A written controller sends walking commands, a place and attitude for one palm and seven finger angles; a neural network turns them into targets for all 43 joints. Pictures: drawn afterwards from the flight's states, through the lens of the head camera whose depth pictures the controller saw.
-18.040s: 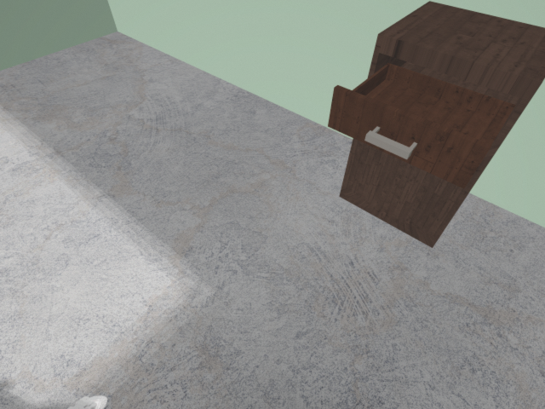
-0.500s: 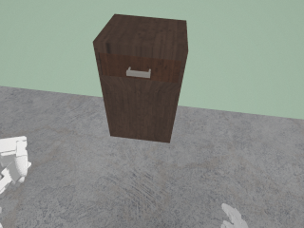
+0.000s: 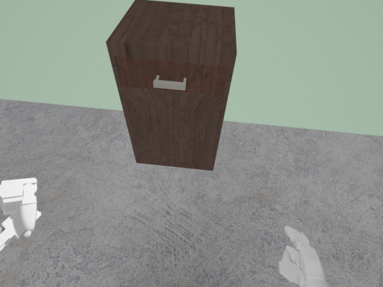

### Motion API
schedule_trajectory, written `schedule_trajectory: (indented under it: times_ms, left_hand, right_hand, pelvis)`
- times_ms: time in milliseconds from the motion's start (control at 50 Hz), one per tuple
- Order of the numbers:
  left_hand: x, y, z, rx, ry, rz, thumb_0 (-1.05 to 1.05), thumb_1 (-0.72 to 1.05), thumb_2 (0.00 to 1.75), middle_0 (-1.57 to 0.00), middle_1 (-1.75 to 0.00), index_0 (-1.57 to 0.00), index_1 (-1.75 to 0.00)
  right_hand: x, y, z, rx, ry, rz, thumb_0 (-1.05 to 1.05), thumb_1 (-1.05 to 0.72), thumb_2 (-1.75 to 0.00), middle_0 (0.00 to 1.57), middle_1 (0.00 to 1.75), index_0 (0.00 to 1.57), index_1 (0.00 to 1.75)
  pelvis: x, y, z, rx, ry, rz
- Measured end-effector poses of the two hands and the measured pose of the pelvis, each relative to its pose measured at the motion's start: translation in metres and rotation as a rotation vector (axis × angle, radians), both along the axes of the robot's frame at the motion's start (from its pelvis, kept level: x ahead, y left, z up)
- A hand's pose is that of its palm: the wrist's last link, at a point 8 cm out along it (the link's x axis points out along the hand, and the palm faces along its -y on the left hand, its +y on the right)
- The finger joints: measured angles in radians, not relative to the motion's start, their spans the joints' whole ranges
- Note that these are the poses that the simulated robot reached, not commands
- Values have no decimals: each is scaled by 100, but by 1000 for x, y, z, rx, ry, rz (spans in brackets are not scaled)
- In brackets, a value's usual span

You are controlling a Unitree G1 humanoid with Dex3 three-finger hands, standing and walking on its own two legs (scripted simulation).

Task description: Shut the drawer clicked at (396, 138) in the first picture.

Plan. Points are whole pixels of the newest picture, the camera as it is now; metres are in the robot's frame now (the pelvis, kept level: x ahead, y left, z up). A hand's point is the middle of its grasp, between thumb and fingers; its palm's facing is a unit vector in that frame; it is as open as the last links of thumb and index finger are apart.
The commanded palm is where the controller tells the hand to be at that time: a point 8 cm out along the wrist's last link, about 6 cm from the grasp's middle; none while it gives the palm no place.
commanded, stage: let the arm hang, fingers relaxed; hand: left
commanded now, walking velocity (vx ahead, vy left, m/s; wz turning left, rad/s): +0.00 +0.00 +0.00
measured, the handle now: (170, 81) +0.87 +0.12 -0.10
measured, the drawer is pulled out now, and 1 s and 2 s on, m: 0.00 0.00 0.00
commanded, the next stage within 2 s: look to check the result in 1.16 s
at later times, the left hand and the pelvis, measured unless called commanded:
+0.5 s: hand out of the picture -0.06 +0.21 -0.18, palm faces +0.04 -0.97 -0.22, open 3.9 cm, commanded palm none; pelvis -0.03 +0.01 +0.00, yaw +2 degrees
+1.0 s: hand out of the picture -0.03 +0.17 -0.17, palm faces +0.05 -0.98 -0.18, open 7.2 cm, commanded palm none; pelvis -0.03 +0.01 +0.00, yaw +1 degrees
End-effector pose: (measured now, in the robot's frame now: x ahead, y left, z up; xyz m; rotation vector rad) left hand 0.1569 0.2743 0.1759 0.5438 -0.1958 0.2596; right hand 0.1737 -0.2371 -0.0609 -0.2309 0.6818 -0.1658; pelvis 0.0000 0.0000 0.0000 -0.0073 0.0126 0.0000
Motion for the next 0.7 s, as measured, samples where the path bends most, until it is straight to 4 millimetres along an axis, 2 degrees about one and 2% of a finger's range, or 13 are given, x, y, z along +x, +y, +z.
schedule_trajectory:
  times_ms: [60,80,100,160,200,260,320,360,400,460,520,600,700]
  left_hand:
    - [-4,2,0,-7,2,7,1,89,90,-141,-160,-141,-160]
    - [-3,3,-9,-7,20,1,1,89,90,-141,-160,-141,-160]
    - [0,7,-27,-17,85,1,1,89,90,-141,-160,-141,-159]
    - [5,22,-116,-129,424,86,0,90,90,-138,-158,-138,-157]
    - [-8,22,-180,-223,673,152,0,90,90,-134,-154,-135,-154]
    - [-49,5,-257,-341,999,199,1,91,90,-127,-147,-127,-146]
    - [-100,-24,-303,-439,1247,206,1,91,90,-117,-137,-117,-136]
    - [-134,-30,-318,-454,1358,249,1,91,90,-110,-132,-110,-129]
    - [-162,-25,-323,-498,1416,323,1,90,90,-102,-126,-102,-122]
    - [-200,-19,-323,-509,1511,374,1,90,90,-91,-113,-91,-111]
    - [-229,-17,-318,-507,1586,414,1,91,90,-80,-100,-80,-98]
    - [-249,-18,-313,-504,1642,444,1,91,90,-64,-81,-64,-80]
    - [-247,-24,-312,-509,1633,437,1,91,90,-45,-59,-45,-58]
  right_hand:
    - [0,5,1,5,-4,8,2,-90,-90,20,30,21,30]
    - [0,6,-2,19,-8,25,2,-90,-90,20,30,21,30]
    - [0,6,-9,31,4,52,1,-90,-90,20,30,21,30]
    - [-9,4,-33,42,99,95,1,-90,-90,20,30,21,30]
    - [-23,3,-44,40,162,90,1,-90,-90,20,30,21,30]
    - [-54,0,-53,28,261,59,1,-90,-90,20,30,21,30]
    - [-93,-2,-59,11,386,19,1,-91,-90,20,30,21,30]
    - [-122,-2,-62,5,481,-6,1,-91,-90,20,30,21,30]
    - [-150,-1,-65,3,577,-24,1,-91,-90,20,30,21,30]
    - [-187,4,-69,13,699,-49,1,-91,-90,20,30,20,30]
    - [-214,11,-72,38,776,-72,1,-91,-90,20,30,20,30]
    - [-234,21,-77,72,819,-94,1,-91,-90,20,30,20,30]
    - [-238,32,-83,108,808,-101,1,-91,-90,20,30,20,30]
  pelvis:
    - [-2,1,1,-2,1,1]
    - [-3,2,0,-3,6,7]
    - [-5,4,-2,-2,11,15]
    - [-12,9,-7,0,17,30]
    - [-16,11,-9,4,10,32]
    - [-21,11,-10,11,-7,31]
    - [-24,10,-7,9,-20,29]
    - [-26,8,-5,4,-22,31]
    - [-28,7,-3,-1,-21,36]
    - [-29,8,0,-7,-18,41]
    - [-30,10,1,-8,-19,41]
    - [-30,13,2,-6,-24,37]
    - [-31,15,3,-1,-33,31]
